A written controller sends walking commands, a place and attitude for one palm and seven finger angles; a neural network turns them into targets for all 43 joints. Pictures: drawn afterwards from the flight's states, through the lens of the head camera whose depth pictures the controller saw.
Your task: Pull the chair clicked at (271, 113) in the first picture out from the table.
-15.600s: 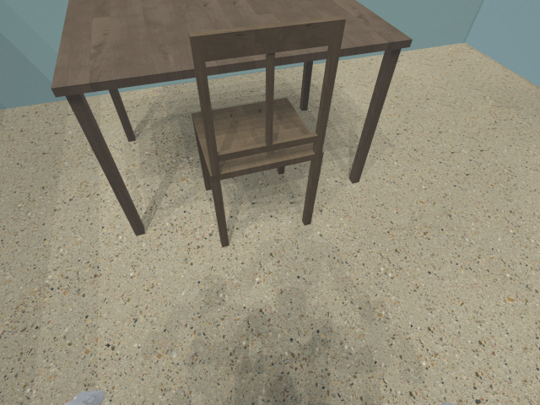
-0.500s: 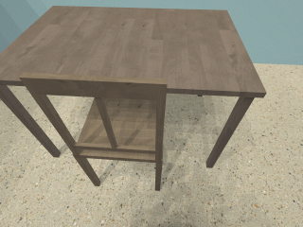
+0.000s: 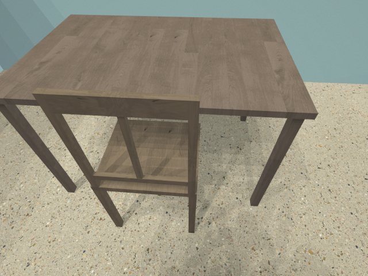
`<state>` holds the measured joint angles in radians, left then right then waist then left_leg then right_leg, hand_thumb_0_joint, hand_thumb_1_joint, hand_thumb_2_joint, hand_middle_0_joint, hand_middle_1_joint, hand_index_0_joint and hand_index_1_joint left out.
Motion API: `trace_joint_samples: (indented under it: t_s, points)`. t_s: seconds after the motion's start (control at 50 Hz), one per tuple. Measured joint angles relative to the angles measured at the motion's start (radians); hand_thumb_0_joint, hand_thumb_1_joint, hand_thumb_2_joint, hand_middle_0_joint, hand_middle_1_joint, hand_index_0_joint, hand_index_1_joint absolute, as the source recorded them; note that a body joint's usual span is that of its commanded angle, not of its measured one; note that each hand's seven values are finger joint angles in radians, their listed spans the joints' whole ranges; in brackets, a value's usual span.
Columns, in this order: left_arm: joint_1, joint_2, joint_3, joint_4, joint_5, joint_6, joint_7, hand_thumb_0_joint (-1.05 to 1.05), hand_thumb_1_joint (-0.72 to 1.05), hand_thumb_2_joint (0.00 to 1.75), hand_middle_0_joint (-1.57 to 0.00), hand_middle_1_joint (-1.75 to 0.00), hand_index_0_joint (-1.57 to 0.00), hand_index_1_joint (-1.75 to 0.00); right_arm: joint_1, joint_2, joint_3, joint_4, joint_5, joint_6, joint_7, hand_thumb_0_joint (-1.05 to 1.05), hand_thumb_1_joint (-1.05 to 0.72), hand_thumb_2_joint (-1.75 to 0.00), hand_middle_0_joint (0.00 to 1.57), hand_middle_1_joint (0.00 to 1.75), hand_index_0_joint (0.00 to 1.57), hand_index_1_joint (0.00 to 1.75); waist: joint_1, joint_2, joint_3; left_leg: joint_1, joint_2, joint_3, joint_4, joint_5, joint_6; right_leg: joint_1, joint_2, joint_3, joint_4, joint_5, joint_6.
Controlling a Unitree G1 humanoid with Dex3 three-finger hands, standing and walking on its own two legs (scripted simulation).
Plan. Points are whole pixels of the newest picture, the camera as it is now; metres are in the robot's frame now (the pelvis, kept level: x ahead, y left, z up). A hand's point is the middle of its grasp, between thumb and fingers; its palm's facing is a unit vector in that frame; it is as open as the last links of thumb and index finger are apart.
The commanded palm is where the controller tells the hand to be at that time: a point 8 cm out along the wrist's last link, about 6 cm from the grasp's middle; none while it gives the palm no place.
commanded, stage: look again from close up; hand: left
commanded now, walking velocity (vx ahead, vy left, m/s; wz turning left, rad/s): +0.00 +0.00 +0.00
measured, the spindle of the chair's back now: (132, 150) +0.49 +0.20 -0.08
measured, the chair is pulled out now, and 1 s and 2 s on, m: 0.00 0.00 0.00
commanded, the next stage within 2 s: raise the hand toward the chair's back in 0.76 s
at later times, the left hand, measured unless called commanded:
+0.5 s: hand out of the picture +0.01 +0.17 -0.17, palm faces +0.03 -0.98 -0.18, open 7.3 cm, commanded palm none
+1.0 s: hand out of the picture +0.13 +0.21 -0.09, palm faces +0.25 -0.95 -0.19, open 7.4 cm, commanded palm +0.11 +0.23 -0.07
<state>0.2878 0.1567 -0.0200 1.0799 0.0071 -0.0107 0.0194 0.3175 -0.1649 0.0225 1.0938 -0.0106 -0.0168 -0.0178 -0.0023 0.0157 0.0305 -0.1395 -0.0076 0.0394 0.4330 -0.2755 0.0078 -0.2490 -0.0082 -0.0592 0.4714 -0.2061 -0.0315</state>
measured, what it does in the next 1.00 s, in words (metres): stands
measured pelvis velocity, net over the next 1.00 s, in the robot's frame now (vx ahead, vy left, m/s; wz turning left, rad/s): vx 0.01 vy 0.01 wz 0.03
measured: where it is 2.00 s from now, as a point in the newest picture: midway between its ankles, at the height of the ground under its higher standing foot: outside the picture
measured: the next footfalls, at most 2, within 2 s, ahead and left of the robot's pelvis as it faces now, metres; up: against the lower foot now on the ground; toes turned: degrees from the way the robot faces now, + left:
none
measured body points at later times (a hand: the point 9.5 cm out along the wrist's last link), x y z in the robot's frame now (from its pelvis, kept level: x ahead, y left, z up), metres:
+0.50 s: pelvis +0.01 +0.00 +0.00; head +0.02 +0.00 +0.45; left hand +0.01 +0.22 -0.16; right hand +0.01 -0.20 -0.16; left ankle -0.03 +0.11 -0.74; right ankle +0.03 -0.10 -0.74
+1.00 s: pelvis +0.01 +0.01 -0.01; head +0.02 +0.00 +0.44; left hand +0.12 +0.26 -0.07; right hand +0.07 -0.23 -0.14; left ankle -0.03 +0.11 -0.74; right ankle +0.03 -0.10 -0.74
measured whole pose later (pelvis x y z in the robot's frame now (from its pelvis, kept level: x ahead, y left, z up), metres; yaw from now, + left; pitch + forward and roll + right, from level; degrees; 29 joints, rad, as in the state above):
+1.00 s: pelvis +0.01 +0.01 -0.01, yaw +2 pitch +0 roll +0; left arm 0.48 0.19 0.02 0.32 -0.15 -0.02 0.10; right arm 0.36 -0.21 0.01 0.91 0.04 -0.24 -0.09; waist -0.01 0.01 0.00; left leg -0.21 -0.02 0.02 0.54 -0.34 0.02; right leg -0.29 -0.03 -0.08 0.55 -0.27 -0.01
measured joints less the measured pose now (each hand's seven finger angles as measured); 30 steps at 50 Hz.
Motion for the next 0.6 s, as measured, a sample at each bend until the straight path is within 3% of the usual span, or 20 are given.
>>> trace_joint_samples:
  t_s: [0.34, 0.6]
  points:
    - [0.001, -0.014, 0.001, 0.042, 0.000, -0.007, 0.009, 0.01, 0.92, 0.90, -0.20, -0.30, -0.20, -0.29, -0.004, 0.041, 0.002, 0.057, 0.005, -0.011, -0.011, 0.00, -0.91, -0.90, 0.19, 0.30, 0.20, 0.29, 0.003, -0.014, 0.009, 0.023, 0.002, -0.005, -0.011, -0.010, -0.002, 0.023, 0.002, -0.005, -0.007, -0.013, 0.001]
    - [0.002, -0.014, 0.004, 0.042, 0.001, -0.009, 0.011, 0.01, 0.92, 0.90, -0.20, -0.30, -0.20, -0.29, -0.032, 0.035, -0.002, 0.056, 0.005, -0.017, -0.018, 0.00, -0.91, -0.90, 0.19, 0.30, 0.20, 0.29, 0.011, -0.016, 0.004, 0.038, -0.003, -0.007, -0.019, -0.014, 0.003, 0.036, -0.003, -0.006, -0.010, -0.020, 0.006]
